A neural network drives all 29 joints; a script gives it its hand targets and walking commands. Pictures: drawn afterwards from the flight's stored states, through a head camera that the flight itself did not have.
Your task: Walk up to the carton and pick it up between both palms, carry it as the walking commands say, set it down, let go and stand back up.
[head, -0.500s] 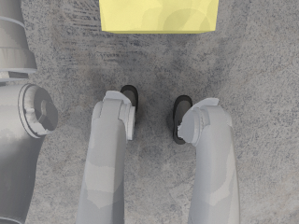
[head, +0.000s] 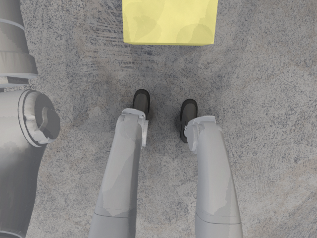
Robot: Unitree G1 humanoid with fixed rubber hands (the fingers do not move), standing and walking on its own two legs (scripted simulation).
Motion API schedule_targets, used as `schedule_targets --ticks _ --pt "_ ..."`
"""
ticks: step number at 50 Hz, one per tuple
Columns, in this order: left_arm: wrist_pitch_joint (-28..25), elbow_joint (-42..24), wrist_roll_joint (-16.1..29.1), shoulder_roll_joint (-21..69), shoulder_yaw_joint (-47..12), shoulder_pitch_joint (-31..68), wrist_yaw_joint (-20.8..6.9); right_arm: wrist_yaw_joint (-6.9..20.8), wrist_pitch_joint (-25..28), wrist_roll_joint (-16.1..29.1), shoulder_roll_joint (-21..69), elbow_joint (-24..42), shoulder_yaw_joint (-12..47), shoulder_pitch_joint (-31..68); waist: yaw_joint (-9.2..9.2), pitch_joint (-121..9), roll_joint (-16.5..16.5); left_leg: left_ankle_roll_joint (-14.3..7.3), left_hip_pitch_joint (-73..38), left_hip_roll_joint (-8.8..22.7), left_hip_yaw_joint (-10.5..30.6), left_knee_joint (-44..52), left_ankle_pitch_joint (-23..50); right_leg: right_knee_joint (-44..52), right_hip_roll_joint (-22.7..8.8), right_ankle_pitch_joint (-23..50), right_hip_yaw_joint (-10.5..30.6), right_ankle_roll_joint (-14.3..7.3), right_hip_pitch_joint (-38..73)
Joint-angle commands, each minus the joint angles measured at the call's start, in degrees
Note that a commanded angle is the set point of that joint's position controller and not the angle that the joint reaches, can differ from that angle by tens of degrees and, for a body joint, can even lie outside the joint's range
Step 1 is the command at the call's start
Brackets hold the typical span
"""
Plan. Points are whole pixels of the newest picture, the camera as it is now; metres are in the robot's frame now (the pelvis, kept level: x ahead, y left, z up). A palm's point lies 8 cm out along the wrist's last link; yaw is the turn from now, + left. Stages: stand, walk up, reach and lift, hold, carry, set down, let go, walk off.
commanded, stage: set down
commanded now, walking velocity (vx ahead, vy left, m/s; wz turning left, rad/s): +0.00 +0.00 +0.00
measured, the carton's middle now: out of the picture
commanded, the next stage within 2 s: let go in 0.08 s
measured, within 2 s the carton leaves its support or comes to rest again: neither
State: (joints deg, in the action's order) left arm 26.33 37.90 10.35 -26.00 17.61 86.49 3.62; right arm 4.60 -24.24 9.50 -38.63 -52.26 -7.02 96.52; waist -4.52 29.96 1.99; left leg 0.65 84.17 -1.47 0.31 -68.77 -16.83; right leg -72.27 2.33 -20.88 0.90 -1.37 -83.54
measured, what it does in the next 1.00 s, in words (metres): rises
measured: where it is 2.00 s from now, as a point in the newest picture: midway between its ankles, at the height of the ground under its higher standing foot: (163, 124)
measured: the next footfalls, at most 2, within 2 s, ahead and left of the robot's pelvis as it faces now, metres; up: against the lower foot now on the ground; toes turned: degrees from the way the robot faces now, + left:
none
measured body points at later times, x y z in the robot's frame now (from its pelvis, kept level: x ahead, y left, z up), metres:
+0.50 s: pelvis +0.04 +0.01 +0.08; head +0.38 +0.02 +0.36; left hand +0.50 +0.25 -0.07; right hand +0.52 -0.22 -0.07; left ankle +0.12 +0.12 -0.60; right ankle +0.10 -0.10 -0.60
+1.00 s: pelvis +0.09 +0.02 +0.13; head +0.19 +0.02 +0.57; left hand +0.32 +0.25 +0.04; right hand +0.35 -0.22 +0.04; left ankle +0.12 +0.12 -0.60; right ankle +0.10 -0.10 -0.60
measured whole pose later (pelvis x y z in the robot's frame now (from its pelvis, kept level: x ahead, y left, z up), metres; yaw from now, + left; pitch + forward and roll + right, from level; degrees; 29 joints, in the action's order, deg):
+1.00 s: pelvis +0.09 +0.02 +0.13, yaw -1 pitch +9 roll +0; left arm 5.5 26.8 0.3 -11.3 4.0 -1.8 -4.1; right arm 3.3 -4.5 -2.9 -11.2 -34.1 -7.8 4.7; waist -2.4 3.3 1.0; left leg -0.8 29.2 -2.0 1.8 -34.7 -14.2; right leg -35.2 1.8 -16.5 2.7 -0.2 -27.4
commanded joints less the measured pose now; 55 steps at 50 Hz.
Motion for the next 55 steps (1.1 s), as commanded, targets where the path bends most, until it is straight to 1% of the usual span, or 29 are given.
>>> schedule_targets --ticks 1,3,4,5,6,7,9,11,12,14,15,16,18,23,26,27,28,32,33,35,37,39,40,41,42,43,48,52,55 --pt "-3.1 -6.8 -1.6 -5.7 1.0 13.9 -0.8 1.2 2.5 -1.3 -6.8 -0.1 -0.9 14.5 -2.43 -109.2 1.5 0.4 -42.4 -1.8 -3.1 9.5 18.3 12.4 1.1 17.7 1.5 0.5 40.8" --pt "-3.9 -0.4 -1.3 -3.4 0.5 14.3 -1.3 1.9 4.1 -2.5 -8.0 -1.2 -1.7 17.3 -1.43 -103.8 2.7 0.6 -41.4 -1.0 -2.8 10.4 16.4 13.9 0.9 14.2 0.3 1.2 36.3" --pt "-5.1 -0.6 -3.5 -2.9 1.9 12.3 -2.0 2.1 5.0 -4.0 -5.1 -0.4 -2.1 15.4 -3.35 -101.7 2.6 0.3 -40.0 -1.2 -2.4 11.3 17.0 14.3 0.6 16.2 1.8 0.9 39.3" --pt "-5.7 -2.0 -3.4 -1.5 2.1 10.0 -2.1 2.5 6.0 -4.6 -6.8 2.1 -3.4 15.3 -1.27 -102.0 2.4 0.4 -46.3 -1.4 -0.9 12.1 20.8 14.1 1.6 19.2 0.5 0.7 37.3" --pt "-7.0 -3.3 -5.9 -2.8 3.8 10.5 -1.4 2.3 7.8 -5.2 -4.5 4.3 -3.8 14.5 -3.55 -106.9 2.6 0.0 -48.4 -1.7 -0.9 11.7 27.6 14.9 1.8 24.2 1.4 0.6 38.9" --pt "-7.8 -2.2 -7.9 -3.8 5.0 10.6 -1.3 2.0 8.1 -5.8 -6.4 -0.3 -6.1 12.0 -2.94 -101.6 -0.9 0.9 -48.8 -1.3 -1.1 10.9 30.3 15.3 1.8 23.6 1.6 0.8 33.0" --pt "-8.0 -0.7 -8.3 -2.7 4.3 7.8 -1.3 1.5 7.8 -8.5 -4.5 -3.0 -5.9 9.2 -2.91 -102.2 1.7 1.6 -47.9 -1.9 -2.1 13.2 26.8 16.1 1.9 23.4 1.2 1.1 39.6" --pt "-9.5 -2.8 -8.8 -5.1 7.0 2.8 -1.5 0.1 9.0 -8.0 -3.6 4.7 -4.6 8.2 -4.36 -113.2 5.2 0.3 -46.8 -2.9 -2.4 12.7 31.3 16.4 1.7 32.2 3.5 1.1 51.4" --pt "-9.5 -0.6 -8.4 -3.3 3.6 0.0 -2.7 -0.7 8.7 -7.7 0.9 2.1 -3.6 3.2 -2.66 -107.0 6.1 0.0 -45.1 -2.5 -1.9 13.8 31.0 16.1 1.6 33.4 2.7 2.1 50.0" --pt "-10.3 -8.7 -7.5 -6.1 2.1 -12.1 -3.5 -3.2 8.5 -10.6 -0.4 13.4 -4.7 -7.3 -2.26 -127.6 6.9 0.0 -52.8 -4.0 -3.2 13.7 35.5 15.1 1.9 42.9 3.7 1.9 69.4" --pt "-10.2 -12.1 -7.9 -6.5 -0.4 -15.1 -4.3 -5.0 8.4 -7.9 1.9 15.1 -5.7 -12.4 -2.00 -128.4 1.5 0.1 -59.6 -3.7 -2.5 13.2 42.5 15.3 2.5 46.7 3.0 2.5 65.0" --pt "-10.8 -16.3 -6.8 -6.6 -1.0 -9.5 -4.9 -6.8 8.5 -8.8 0.0 19.0 -6.9 -8.2 1.24 -126.7 -0.1 -0.1 -59.1 -3.4 -1.2 11.9 40.6 15.3 2.4 44.3 3.0 2.6 59.8" --pt "-10.7 -22.0 -7.6 -9.2 -1.1 -12.4 -5.0 -7.5 7.9 -8.9 0.1 24.5 -8.1 -14.9 0.61 -123.5 -4.1 0.3 -68.3 -2.1 0.4 12.4 42.6 18.0 2.5 38.0 2.2 2.6 52.8" --pt "-10.8 -27.5 -6.3 -6.1 -4.2 -31.6 -5.2 -7.9 8.1 -4.9 5.7 35.9 -3.1 -29.9 -1.17 -117.5 -1.4 -1.1 -68.8 -2.4 0.2 16.8 36.1 21.1 1.8 35.0 2.7 2.4 62.0" --pt "-11.5 -19.4 -5.2 -0.5 -5.5 -46.1 -6.9 -7.6 9.5 -7.8 7.8 32.9 -4.4 -40.6 1.30 -106.2 2.7 -0.7 -68.5 -1.9 0.3 18.3 34.5 25.1 1.5 29.6 0.8 2.8 58.2" --pt "-12.3 -20.4 -6.2 0.1 -6.3 -48.1 -7.0 -7.4 10.4 -8.4 9.3 34.4 -4.7 -42.3 0.12 -100.8 0.6 -0.7 -70.9 -1.4 2.0 18.7 38.6 25.9 1.6 28.6 1.6 2.5 52.3" --pt "-13.4 -20.9 -6.6 -1.8 -5.4 -47.3 -7.1 -7.1 11.1 -7.9 9.4 35.0 -3.9 -41.2 -0.66 -98.2 1.6 -1.2 -68.8 -1.5 1.4 20.0 31.1 26.8 1.5 23.7 1.8 2.6 54.2" --pt "-16.9 -19.9 -7.5 2.7 -7.8 -58.7 -8.0 -5.4 14.5 -9.1 14.8 28.1 -4.2 -57.4 0.87 -85.1 0.1 -0.5 -71.3 -0.2 1.2 23.6 32.5 30.1 1.3 22.5 0.0 2.5 50.2" --pt "-17.1 -19.0 -8.6 1.6 -7.5 -54.7 -7.6 -5.0 14.9 -10.2 14.0 26.5 -5.7 -53.1 2.05 -72.8 -0.1 -0.3 -65.0 0.6 1.7 25.3 23.4 30.7 0.9 14.4 -0.1 2.9 44.5" --pt "-18.4 -15.3 -10.5 3.8 -7.8 -69.8 -7.9 -3.7 16.4 -11.7 17.5 22.5 -4.9 -68.6 1.77 -68.2 -2.0 0.6 -65.5 0.8 0.4 29.2 17.9 34.2 0.1 11.9 0.4 2.3 49.4" --pt "-19.3 -10.7 -8.3 7.8 -9.9 -65.7 -8.0 -2.9 17.5 -10.3 18.3 18.7 -3.0 -63.4 3.19 -55.7 1.0 -0.3 -58.9 1.1 0.0 31.6 7.9 36.4 -0.5 3.3 0.0 2.4 47.2" --pt "-20.8 -15.2 -8.8 6.7 -10.8 -72.0 -8.1 -2.5 18.4 -11.3 20.1 17.2 -3.1 -74.9 1.89 -55.2 -3.6 1.0 -65.2 0.7 -0.1 34.3 8.1 38.3 0.1 3.8 -0.7 1.6 50.3" --pt "-21.0 -12.6 -8.1 6.5 -10.1 -63.2 -8.4 -2.2 18.8 -11.1 18.8 17.5 -4.3 -64.5 2.85 -47.1 -3.3 0.6 -59.0 1.8 0.3 34.3 0.6 38.3 -0.1 -2.6 -1.2 1.3 45.2" --pt "-21.3 -15.5 -11.9 6.8 -9.7 -80.1 -7.8 -2.1 19.2 -12.3 21.6 19.8 -3.2 -82.6 1.06 -54.1 -4.6 1.4 -67.5 0.3 -1.6 36.4 4.6 40.9 -0.5 2.0 -0.8 1.3 57.5" --pt "-21.8 -14.2 -8.0 8.6 -10.8 -71.9 -7.8 -1.9 19.9 -12.4 18.8 19.1 -4.6 -72.3 2.90 -47.3 -1.5 1.1 -62.0 1.4 0.1 36.5 3.4 40.2 0.3 0.1 -0.8 0.9 51.6" --pt "-21.7 -18.2 -8.6 8.2 -11.6 -80.6 -8.0 -1.9 19.9 -13.3 19.6 23.5 -3.6 -82.3 3.92 -52.8 -2.5 0.9 -71.8 0.7 -0.3 37.4 4.7 42.1 0.1 1.2 -0.9 1.0 57.1" --pt "-22.8 -18.6 -11.2 8.7 -11.8 -87.6 -7.2 -1.1 21.4 -12.0 21.8 24.6 -1.7 -90.6 0.89 -41.5 -6.8 1.5 -70.9 0.3 0.8 41.2 8.7 44.3 -0.2 5.2 -1.2 0.8 59.6" --pt "-24.1 -22.1 -9.3 10.0 -14.1 -89.9 -7.8 -1.7 22.7 -12.8 20.2 32.3 -0.2 -93.7 5.32 -41.0 -1.2 0.8 -75.6 0.1 0.0 41.5 11.5 46.7 -0.7 11.0 0.0 1.7 66.7" --pt "-24.4 -23.1 -10.5 9.6 -13.4 -94.1 -7.6 -1.7 23.1 -12.3 20.4 35.2 0.8 -97.5 3.86 -36.3 1.1 0.5 -74.9 -0.3 0.3 42.9 13.7 48.2 -1.1 13.8 0.6 2.4 68.9"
